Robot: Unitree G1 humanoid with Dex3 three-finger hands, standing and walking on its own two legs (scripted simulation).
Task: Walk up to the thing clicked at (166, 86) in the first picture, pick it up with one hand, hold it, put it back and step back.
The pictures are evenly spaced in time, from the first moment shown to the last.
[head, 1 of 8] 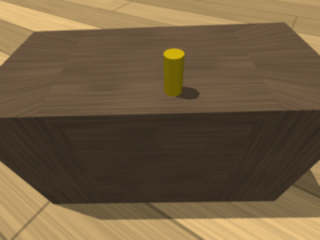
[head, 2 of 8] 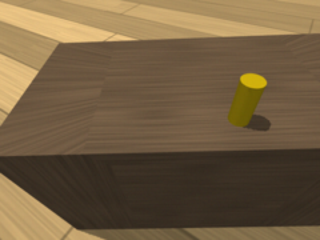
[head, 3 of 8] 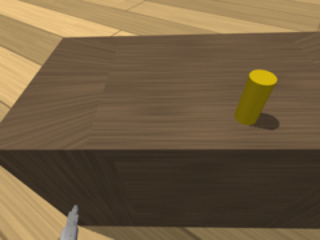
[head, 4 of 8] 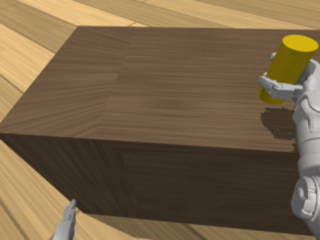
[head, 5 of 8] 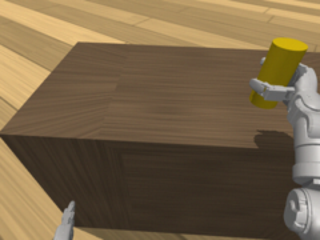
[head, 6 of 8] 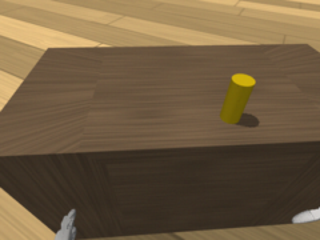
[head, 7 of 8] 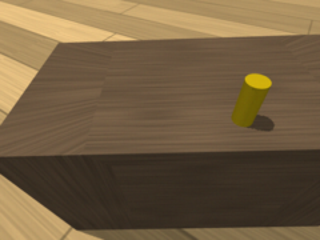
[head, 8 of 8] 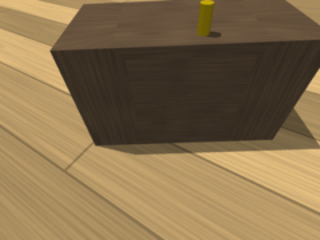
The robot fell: no
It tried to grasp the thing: yes
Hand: right
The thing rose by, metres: 0.24
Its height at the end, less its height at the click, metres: +0.00
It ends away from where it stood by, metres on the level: 0.01
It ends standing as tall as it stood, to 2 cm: yes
